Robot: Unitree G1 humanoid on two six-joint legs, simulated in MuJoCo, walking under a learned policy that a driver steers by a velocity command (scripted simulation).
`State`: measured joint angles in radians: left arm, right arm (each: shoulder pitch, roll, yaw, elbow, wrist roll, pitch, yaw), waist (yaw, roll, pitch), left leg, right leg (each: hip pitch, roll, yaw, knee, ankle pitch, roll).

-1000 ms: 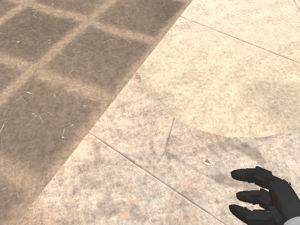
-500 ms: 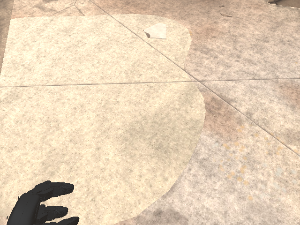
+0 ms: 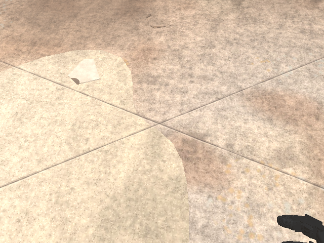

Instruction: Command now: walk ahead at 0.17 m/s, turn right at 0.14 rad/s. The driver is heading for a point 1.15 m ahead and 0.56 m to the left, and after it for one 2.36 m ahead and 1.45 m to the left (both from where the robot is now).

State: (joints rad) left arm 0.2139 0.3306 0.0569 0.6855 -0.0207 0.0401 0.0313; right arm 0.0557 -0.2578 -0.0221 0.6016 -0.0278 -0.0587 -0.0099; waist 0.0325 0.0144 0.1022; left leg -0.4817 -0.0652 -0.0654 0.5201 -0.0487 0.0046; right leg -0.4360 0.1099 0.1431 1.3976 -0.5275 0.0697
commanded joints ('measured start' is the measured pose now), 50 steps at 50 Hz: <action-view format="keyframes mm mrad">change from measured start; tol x32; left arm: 1 76 25 -2 -66 33 -3 4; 50 -322 51 10 -119 55 -75 -87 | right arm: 1 13 -101 -24 -36 16 2 18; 50 391 -227 -91 57 16 13 23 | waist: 1 22 25 -152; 50 -136 133 -18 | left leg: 1 178 179 -301 -218 92 161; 4 252 177 -304 -195 415 207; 11 41 137 -454 -274 -427 132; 19 -211 68 8 770 -316 -120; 33 420 56 156 38 -309 59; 35 678 427 -790 -313 -833 394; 50 328 200 -361 -362 -370 224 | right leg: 1 -37 -91 -64 -258 45 -2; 11 309 -44 -46 -915 289 -92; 14 351 -497 367 -1145 292 -325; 31 337 -458 -204 -968 565 -216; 36 -658 -148 -45 -134 -46 -77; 50 -172 -151 -144 -771 456 8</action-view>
